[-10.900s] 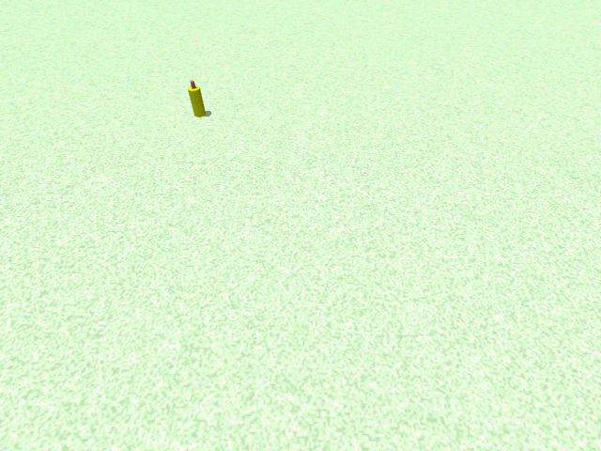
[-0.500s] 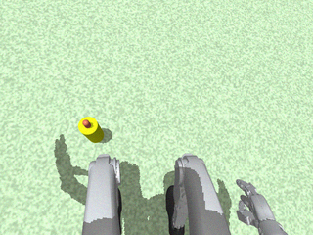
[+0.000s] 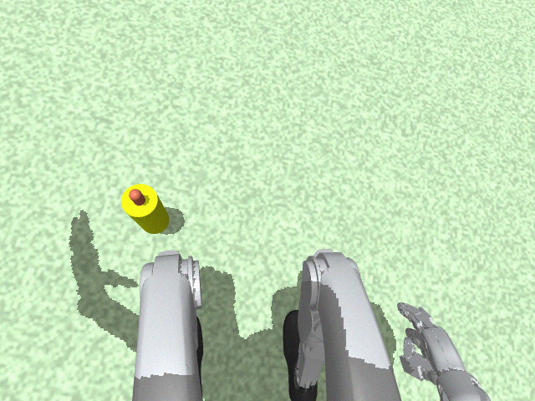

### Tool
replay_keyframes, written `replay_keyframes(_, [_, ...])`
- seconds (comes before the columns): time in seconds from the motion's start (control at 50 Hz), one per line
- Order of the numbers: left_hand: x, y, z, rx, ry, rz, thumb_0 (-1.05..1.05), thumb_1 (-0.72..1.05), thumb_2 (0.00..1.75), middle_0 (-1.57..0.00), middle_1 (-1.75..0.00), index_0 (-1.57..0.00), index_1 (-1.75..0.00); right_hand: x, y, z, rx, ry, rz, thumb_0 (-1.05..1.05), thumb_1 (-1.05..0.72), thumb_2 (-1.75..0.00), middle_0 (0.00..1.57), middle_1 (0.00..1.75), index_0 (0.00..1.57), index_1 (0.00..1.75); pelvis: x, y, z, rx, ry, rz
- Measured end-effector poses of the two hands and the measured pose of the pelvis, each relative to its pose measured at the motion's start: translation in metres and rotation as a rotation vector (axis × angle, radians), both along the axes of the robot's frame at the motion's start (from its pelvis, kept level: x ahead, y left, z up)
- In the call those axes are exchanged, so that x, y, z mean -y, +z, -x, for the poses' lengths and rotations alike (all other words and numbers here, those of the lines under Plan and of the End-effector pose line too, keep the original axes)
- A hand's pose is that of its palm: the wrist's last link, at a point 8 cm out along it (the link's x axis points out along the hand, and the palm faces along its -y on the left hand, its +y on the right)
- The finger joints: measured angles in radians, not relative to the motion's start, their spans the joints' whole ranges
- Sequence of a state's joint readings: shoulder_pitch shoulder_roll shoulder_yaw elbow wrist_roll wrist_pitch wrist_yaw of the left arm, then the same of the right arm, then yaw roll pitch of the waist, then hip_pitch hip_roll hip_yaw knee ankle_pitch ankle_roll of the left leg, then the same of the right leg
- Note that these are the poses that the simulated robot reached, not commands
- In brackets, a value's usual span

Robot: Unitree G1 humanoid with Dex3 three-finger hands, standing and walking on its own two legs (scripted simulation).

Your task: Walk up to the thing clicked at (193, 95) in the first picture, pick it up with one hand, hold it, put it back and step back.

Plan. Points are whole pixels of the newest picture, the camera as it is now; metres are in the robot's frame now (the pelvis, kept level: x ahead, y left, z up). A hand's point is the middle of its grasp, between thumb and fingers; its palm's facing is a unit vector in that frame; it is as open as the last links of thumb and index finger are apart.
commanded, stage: go down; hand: left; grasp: from the side
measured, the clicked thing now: (146, 208) +0.44 +0.24 -0.31
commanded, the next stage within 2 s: approach in 0.82 s
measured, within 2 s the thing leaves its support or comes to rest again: neither
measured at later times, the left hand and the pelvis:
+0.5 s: hand out of the picture +0.36 +0.42 -0.02, palm faces +0.22 -0.97 -0.12, open 17.5 cm; pelvis +0.00 +0.00 -0.02, yaw +0 degrees
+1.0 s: hand out of the picture +0.37 +0.42 -0.03, palm faces +0.21 -0.97 -0.10, open 17.5 cm; pelvis +0.00 +0.00 -0.04, yaw -1 degrees
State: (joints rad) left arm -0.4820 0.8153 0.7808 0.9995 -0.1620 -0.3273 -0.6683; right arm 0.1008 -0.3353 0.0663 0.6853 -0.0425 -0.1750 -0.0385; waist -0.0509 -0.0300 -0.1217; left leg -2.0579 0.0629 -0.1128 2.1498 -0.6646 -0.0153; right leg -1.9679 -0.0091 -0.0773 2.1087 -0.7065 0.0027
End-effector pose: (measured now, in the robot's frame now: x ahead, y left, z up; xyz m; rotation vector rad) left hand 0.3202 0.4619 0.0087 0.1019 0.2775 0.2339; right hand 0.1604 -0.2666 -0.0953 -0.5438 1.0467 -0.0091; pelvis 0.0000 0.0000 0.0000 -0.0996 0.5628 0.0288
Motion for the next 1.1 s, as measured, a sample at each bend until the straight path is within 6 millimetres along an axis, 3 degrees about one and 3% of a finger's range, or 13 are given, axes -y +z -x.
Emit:
replay_keyframes(0.36, [-0.002, -0.010, -0.010, 0.028, -0.007, 0.003, -0.01, -0.53, 0.07, -0.04, -0.04, -0.03, -0.06, 0.005, -0.013, 0.019, -0.062, -0.021, 0.013, 0.01, -0.92, -0.90, 0.20, 0.30, 0.20, 0.30, -0.002, -0.012, 0.000, -0.003, -0.004, 0.003])
replay_keyframes(0.64, [-0.007, -0.015, -0.015, 0.060, 0.000, 0.003, -0.01, -0.53, 0.07, -0.04, -0.04, -0.03, -0.06, 0.008, -0.028, 0.016, -0.076, 0.001, 0.013, 0.01, -0.92, -0.90, 0.20, 0.30, 0.20, 0.30, 0.001, -0.025, 0.000, 0.001, -0.008, -0.001])
replay_keyframes(0.96, [-0.011, -0.023, -0.023, 0.097, -0.016, 0.008, -0.01, -0.51, 0.07, -0.05, -0.04, -0.03, -0.06, 0.007, -0.031, 0.014, -0.072, 0.008, 0.028, 0.01, -0.93, -0.90, 0.20, 0.30, 0.20, 0.30, -0.002, -0.035, 0.000, 0.009, -0.009, 0.011])
replay_keyframes(1.1, [-0.003, -0.044, -0.020, 0.124, -0.021, 0.040, -0.01, -0.56, 0.05, -0.06, -0.05, -0.04, -0.08, 0.006, -0.036, 0.016, -0.067, 0.022, 0.028, 0.01, -0.92, -0.90, 0.20, 0.31, 0.20, 0.30, -0.003, -0.041, 0.002, 0.017, -0.016, 0.016])
